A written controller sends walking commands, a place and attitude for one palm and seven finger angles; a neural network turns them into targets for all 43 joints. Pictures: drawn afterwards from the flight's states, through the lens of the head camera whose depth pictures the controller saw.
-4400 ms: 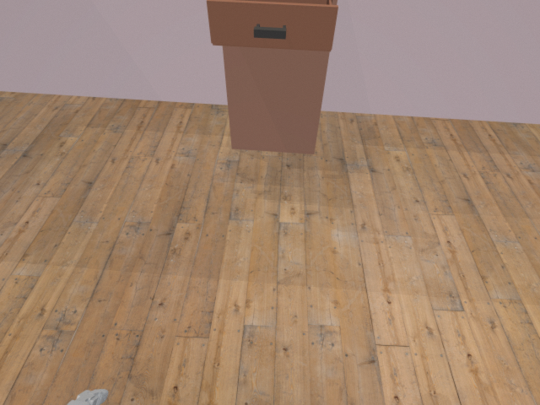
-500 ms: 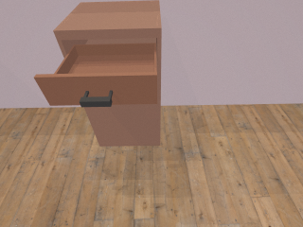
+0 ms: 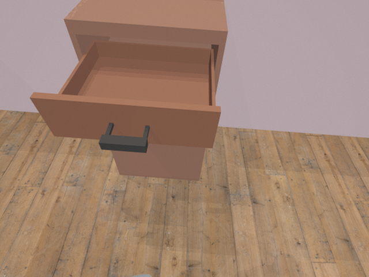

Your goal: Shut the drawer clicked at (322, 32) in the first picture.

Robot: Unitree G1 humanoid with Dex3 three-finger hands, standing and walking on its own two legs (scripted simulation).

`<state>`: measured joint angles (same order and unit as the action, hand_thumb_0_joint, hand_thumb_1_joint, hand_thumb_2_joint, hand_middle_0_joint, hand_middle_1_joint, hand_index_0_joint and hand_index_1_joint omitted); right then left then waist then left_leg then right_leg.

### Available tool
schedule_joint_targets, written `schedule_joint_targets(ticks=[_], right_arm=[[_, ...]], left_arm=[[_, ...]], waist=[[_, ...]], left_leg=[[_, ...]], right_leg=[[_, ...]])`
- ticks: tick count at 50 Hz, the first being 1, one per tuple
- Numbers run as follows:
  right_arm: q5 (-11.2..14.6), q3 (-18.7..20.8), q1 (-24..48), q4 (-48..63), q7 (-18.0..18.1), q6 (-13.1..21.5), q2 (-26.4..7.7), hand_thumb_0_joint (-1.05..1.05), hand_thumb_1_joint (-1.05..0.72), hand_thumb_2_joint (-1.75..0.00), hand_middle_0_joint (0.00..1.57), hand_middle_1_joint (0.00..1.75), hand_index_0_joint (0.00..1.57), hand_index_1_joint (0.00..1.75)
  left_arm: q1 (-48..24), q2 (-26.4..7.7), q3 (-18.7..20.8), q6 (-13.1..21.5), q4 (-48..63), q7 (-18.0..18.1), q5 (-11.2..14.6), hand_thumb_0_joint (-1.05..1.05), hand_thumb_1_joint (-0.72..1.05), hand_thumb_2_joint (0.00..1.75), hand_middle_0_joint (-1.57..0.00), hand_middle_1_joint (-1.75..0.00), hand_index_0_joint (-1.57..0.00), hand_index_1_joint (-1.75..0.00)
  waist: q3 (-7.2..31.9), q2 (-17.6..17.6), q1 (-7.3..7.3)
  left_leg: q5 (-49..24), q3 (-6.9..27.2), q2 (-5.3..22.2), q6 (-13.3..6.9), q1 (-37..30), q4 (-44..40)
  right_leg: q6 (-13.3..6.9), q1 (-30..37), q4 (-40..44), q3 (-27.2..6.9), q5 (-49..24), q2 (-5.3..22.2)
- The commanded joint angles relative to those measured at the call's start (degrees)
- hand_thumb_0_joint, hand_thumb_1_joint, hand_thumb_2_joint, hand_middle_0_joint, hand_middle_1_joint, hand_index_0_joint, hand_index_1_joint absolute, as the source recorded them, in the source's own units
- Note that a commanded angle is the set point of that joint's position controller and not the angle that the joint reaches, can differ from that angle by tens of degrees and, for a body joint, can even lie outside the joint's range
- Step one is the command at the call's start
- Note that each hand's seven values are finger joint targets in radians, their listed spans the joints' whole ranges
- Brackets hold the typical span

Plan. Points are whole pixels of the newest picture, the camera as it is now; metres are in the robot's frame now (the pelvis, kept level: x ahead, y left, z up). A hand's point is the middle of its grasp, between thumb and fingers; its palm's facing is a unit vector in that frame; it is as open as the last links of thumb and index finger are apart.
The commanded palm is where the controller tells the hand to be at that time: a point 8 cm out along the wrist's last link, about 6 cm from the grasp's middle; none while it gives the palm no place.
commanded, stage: take the last steps up to it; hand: left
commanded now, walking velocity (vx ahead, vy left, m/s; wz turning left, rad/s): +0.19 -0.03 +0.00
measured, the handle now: (126, 135) +0.41 +0.19 +0.05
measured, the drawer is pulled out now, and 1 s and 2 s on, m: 0.30 0.30 0.30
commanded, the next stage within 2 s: come to a stop and stand still in 0.16 s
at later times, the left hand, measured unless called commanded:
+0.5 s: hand (125, 265) +0.16 +0.16 -0.15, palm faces +0.05 -0.97 -0.25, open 7.2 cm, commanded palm none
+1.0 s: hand out of the picture +0.08 +0.20 -0.17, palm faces +0.03 -0.98 -0.17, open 7.4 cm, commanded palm none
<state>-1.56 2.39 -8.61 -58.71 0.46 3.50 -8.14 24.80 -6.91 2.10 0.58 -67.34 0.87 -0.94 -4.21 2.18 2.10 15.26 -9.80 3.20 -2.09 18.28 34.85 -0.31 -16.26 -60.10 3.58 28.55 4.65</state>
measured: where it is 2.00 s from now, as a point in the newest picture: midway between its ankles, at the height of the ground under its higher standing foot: outside the picture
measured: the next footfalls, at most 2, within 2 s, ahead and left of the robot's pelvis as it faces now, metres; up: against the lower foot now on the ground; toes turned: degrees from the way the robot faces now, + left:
right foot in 0.26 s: +0.17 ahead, -0.12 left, +0.00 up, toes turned -7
left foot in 0.68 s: +0.15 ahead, +0.08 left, +0.00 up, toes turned +0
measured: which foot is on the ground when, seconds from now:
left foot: down 0.00-0.28, up 0.30-0.66, down 0.68-1.00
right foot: up 0.00-0.24, down 0.26-0.68, up 0.70-1.00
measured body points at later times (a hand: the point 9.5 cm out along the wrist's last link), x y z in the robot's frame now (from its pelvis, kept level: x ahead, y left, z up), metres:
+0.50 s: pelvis +0.10 -0.03 +0.01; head +0.13 -0.05 +0.46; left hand +0.16 +0.21 -0.13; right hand +0.11 -0.25 -0.16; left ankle +0.09 +0.10 -0.68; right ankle +0.13 -0.12 -0.73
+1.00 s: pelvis +0.07 +0.02 +0.02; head +0.10 +0.04 +0.47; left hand +0.08 +0.25 -0.15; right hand +0.13 -0.22 -0.12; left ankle +0.10 +0.11 -0.73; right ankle +0.01 -0.13 -0.67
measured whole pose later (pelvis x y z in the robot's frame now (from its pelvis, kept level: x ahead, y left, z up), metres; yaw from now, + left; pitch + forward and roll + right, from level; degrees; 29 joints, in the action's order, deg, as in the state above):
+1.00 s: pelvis +0.07 +0.02 +0.02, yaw +0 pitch +0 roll -1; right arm -1.6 2.0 -10.2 -60.2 2.5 -0.1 -7.9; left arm 14.5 -11.8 2.9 -3.9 -62.1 0.8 -1.1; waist -2.2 2.7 -0.2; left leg 9.4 -5.2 1.7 -2.1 13.6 22.5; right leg 2.5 -17.0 -48.2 -0.1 25.4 2.0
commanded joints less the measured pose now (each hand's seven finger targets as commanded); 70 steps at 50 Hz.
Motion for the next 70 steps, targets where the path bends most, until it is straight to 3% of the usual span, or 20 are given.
schedule_joint_targets(ticks=[1,11,12,13,14,15,18,28,31,32,34,35,40,44,50,54,57,59,63,70], right_arm=[[0.3,0.8,-8.8,-1.2,1.1,0.5,-6.4,0.0,-0.9,-0.9,0.2,0.3,0.2,0.3],[0.0,1.6,-6.5,-0.9,0.5,-1.3,-8.2,0.0,-0.9,-0.9,0.2,0.3,0.2,0.3],[0.2,1.4,-6.7,-1.1,0.4,-1.3,-6.8,0.0,-0.9,-0.9,0.2,0.3,0.2,0.3],[0.6,0.7,-7.7,-0.7,0.2,-1.3,-3.7,0.0,-0.9,-0.9,0.2,0.3,0.2,0.3],[0.7,0.2,-7.3,0.9,0.1,-1.8,-3.1,0.0,-0.9,-0.9,0.2,0.3,0.2,0.3],[0.6,0.2,-6.9,0.8,0.6,-2.6,-4.5,0.0,-0.9,-0.9,0.2,0.3,0.2,0.3],[1.3,-0.4,-9.7,-3.1,1.1,-3.5,-2.8,0.0,-0.9,-0.9,0.2,0.3,0.2,0.3],[1.2,1.1,-6.2,0.9,0.8,-5.8,-4.4,0.0,-0.9,-0.9,0.2,0.3,0.2,0.3],[1.2,0.9,-9.6,0.0,0.8,-4.9,-3.7,0.0,-0.9,-0.9,0.2,0.3,0.2,0.3],[1.0,0.9,-10.9,-0.5,0.8,-4.3,-4.4,0.0,-0.9,-0.9,0.2,0.3,0.2,0.3],[0.4,1.5,-7.5,1.6,1.0,-3.5,-10.8,0.0,-0.9,-0.9,0.2,0.3,0.2,0.3],[0.2,1.3,-6.4,2.0,1.5,-3.3,-10.6,0.0,-0.9,-0.9,0.2,0.3,0.2,0.3],[0.4,0.6,-2.6,1.3,2.9,-2.7,-8.7,0.0,-0.9,-0.9,0.2,0.3,0.2,0.3],[0.3,1.3,-6.4,-0.1,3.0,-2.9,-10.2,0.0,-0.9,-0.9,0.2,0.3,0.2,0.3],[0.1,2.0,-6.8,-1.4,2.4,-3.3,-10.8,0.0,-0.9,-0.9,0.2,0.3,0.2,0.3],[0.6,2.1,-6.2,-2.2,1.9,-3.6,-10.4,0.0,-0.9,-0.9,0.2,0.3,0.2,0.3],[1.4,0.4,-6.6,-2.5,1.1,-3.6,-3.9,0.0,-0.9,-0.9,0.2,0.3,0.2,0.3],[0.5,-0.4,-6.1,-2.9,0.9,-4.1,-3.4,0.0,-0.9,-0.9,0.2,0.3,0.2,0.3],[0.7,-0.8,-10.9,-6.4,1.2,-3.6,-3.9,0.0,-0.9,-0.9,0.2,0.3,0.2,0.3],[0.9,-1.0,-12.0,-7.7,1.7,-3.7,-3.1,0.0,-0.9,-0.9,0.2,0.3,0.2,0.3]], left_arm=[[-2.6,-2.2,1.1,1.2,5.7,-0.7,-0.5,0.0,0.9,0.9,-0.2,-0.3,-0.2,-0.3],[-3.7,-3.8,1.1,0.6,8.0,-1.0,-1.0,0.0,0.9,0.9,-0.2,-0.3,-0.2,-0.3],[-1.5,-6.0,1.4,1.1,7.3,-0.7,-1.1,0.0,0.9,0.9,-0.2,-0.3,-0.2,-0.3],[0.3,-10.3,2.0,1.7,6.7,-0.3,-1.3,0.0,0.9,0.9,-0.2,-0.3,-0.2,-0.3],[1.5,-13.9,2.4,1.6,7.1,0.0,-0.6,0.0,0.9,0.9,-0.2,-0.3,-0.2,-0.3],[0.4,-13.1,2.0,2.1,7.2,0.4,-0.2,0.0,0.9,0.9,-0.2,-0.3,-0.2,-0.3],[-9.7,-10.7,0.9,1.7,9.3,1.3,-0.3,0.0,0.9,0.9,-0.2,-0.3,-0.2,-0.3],[-11.3,-13.6,3.2,-1.0,11.1,2.1,-0.8,0.0,0.9,0.9,-0.2,-0.3,-0.2,-0.3],[-13.0,-12.9,3.0,-1.5,11.3,1.9,-0.4,0.0,0.9,0.9,-0.2,-0.3,-0.2,-0.3],[-12.7,-11.4,2.7,-1.7,11.1,1.8,-0.1,0.0,0.9,0.9,-0.2,-0.3,-0.2,-0.3],[-10.0,-6.1,1.4,-2.1,11.7,1.5,0.3,0.0,0.9,0.9,-0.2,-0.3,-0.2,-0.3],[-10.6,-6.8,1.3,-2.8,11.8,1.7,-0.1,0.0,0.9,0.9,-0.2,-0.3,-0.2,-0.3],[-8.0,-7.6,1.9,-2.9,7.7,0.2,-0.3,0.0,0.9,0.9,-0.2,-0.3,-0.2,-0.3],[-8.9,-7.4,1.8,-3.3,8.3,0.0,-0.4,0.0,0.9,0.9,-0.2,-0.3,-0.2,-0.3],[-9.8,-5.4,0.6,-2.9,8.2,-0.2,-0.2,0.0,0.9,0.9,-0.2,-0.3,-0.2,-0.3],[-3.8,-4.8,0.3,-2.1,5.2,0.2,-0.1,0.0,0.9,0.9,-0.2,-0.3,-0.2,-0.3],[-4.6,-9.5,0.2,-0.7,4.9,0.9,-0.1,0.0,0.9,0.9,-0.2,-0.3,-0.2,-0.3],[-7.5,-9.9,0.1,0.1,5.2,1.0,0.2,0.0,0.9,0.9,-0.2,-0.3,-0.2,-0.3],[-6.8,-6.7,-0.8,0.3,4.6,1.1,0.8,0.0,0.9,0.9,-0.2,-0.3,-0.2,-0.3],[-3.8,-5.7,-0.4,0.0,3.5,1.4,0.8,0.0,0.9,0.9,-0.2,-0.3,-0.2,-0.3]], waist=[[-0.4,-8.7,-2.46],[0.2,-5.0,0.81],[0.8,-1.9,1.83],[1.2,9.0,2.26],[2.2,15.0,2.31],[3.1,16.7,1.79],[4.6,3.2,-1.88],[6.6,7.3,-0.43],[8.0,6.8,-2.59],[8.3,4.3,-3.18],[6.2,-15.9,-1.8],[4.4,-16.4,-2.41],[3.0,-7.2,-1.31],[4.7,-9.4,-3.31],[4.5,-12.0,-4.36],[5.1,-10.1,-1.84],[2.2,1.4,-2.53],[-1.2,11.9,-2.6],[-0.9,3.4,-3.56],[-2.1,-1.0,-2.61]], left_leg=[[-10.2,15.3,16.1,-7.3,-4.6,-22.4],[3.9,9.6,10.3,-4.3,0.7,-15.2],[7.0,7.2,7.2,-2.0,2.9,-9.2],[12.3,1.9,1.2,1.1,9.7,2.1],[19.3,1.8,-1.0,2.5,11.9,10.9],[19.6,6.2,0.3,2.6,8.4,14.9],[12.9,8.5,1.1,3.8,2.0,14.6],[10.1,8.1,-1.2,4.8,2.4,10.6],[-1.8,6.0,-1.8,4.4,-7.0,-6.3],[-7.8,6.8,-0.1,3.8,-11.8,-12.2],[-21.9,23.3,16.4,-4.1,-7.4,-19.3],[-19.9,27.1,18.5,-7.0,-3.1,-22.0],[-19.2,18.5,13.5,-6.3,-8.4,-20.6],[-18.4,18.6,13.8,-6.5,-13.5,-20.3],[-8.0,19.7,12.9,-6.4,-12.4,-21.5],[-0.4,17.0,9.2,-3.0,-6.2,-19.7],[1.9,8.9,1.1,2.9,-1.8,-11.2],[-1.1,8.1,0.5,3.2,-4.5,-9.0],[-9.8,9.2,2.0,3.0,-8.8,-11.8],[-11.4,9.0,2.7,3.0,-8.6,-11.5]], right_leg=[[0.4,-12.3,-4.0,-1.7,-5.5,3.5],[1.5,5.4,28.3,4.4,-16.8,-1.5],[1.0,9.7,33.4,1.4,-15.9,0.3],[-2.3,14.1,39.7,-11.8,-15.4,9.9],[-7.4,13.9,45.9,-21.7,-21.5,18.6],[-8.5,9.9,47.1,-22.7,-32.5,19.2],[-9.7,7.4,39.8,-9.9,-56.4,14.9],[-10.9,8.8,38.4,-7.6,-50.3,14.5],[-6.7,5.5,34.6,-5.1,-39.4,10.6],[-4.2,2.5,31.8,-3.8,-32.1,8.1],[1.6,-3.1,21.4,1.3,-3.0,-1.1],[1.9,-3.0,13.6,-1.9,4.0,-2.5],[2.4,-8.1,3.7,-6.3,-5.4,-2.4],[3.2,-9.3,5.7,-5.6,-4.4,-2.3],[2.2,-3.6,19.3,-2.5,-1.4,-2.1],[1.3,7.2,35.8,0.4,-12.9,-3.2],[-2.8,6.4,47.2,-11.2,-9.8,7.5],[-4.1,-1.1,50.1,-12.7,-8.4,7.5],[-2.4,0.3,45.4,-7.5,-14.8,2.9],[-1.9,1.9,44.9,-6.5,-16.1,1.6]])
